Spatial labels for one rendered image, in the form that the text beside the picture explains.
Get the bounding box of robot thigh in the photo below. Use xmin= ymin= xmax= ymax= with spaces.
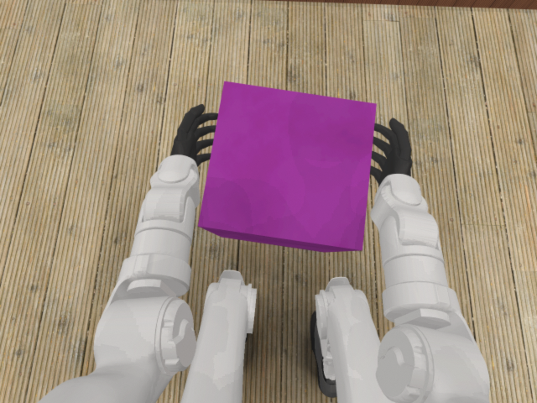
xmin=315 ymin=285 xmax=395 ymax=403
xmin=180 ymin=278 xmax=257 ymax=403

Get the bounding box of robot right forearm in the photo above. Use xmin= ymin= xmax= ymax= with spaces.
xmin=370 ymin=174 xmax=490 ymax=383

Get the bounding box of right robot upper arm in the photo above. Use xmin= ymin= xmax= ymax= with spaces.
xmin=376 ymin=324 xmax=490 ymax=403

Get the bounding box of robot left forearm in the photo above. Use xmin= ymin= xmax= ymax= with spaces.
xmin=94 ymin=154 xmax=201 ymax=362

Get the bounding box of right robot thigh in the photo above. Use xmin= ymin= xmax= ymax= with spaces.
xmin=315 ymin=285 xmax=395 ymax=403

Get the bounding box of robot right hand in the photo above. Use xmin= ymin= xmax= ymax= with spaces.
xmin=370 ymin=118 xmax=413 ymax=187

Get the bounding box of left robot upper arm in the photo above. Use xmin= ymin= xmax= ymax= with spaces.
xmin=37 ymin=296 xmax=196 ymax=403

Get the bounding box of robot left hand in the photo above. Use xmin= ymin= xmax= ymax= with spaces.
xmin=170 ymin=104 xmax=218 ymax=167

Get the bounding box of carton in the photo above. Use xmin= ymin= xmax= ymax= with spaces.
xmin=198 ymin=81 xmax=377 ymax=253

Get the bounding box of left robot thigh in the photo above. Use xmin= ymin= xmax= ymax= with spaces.
xmin=180 ymin=278 xmax=257 ymax=403

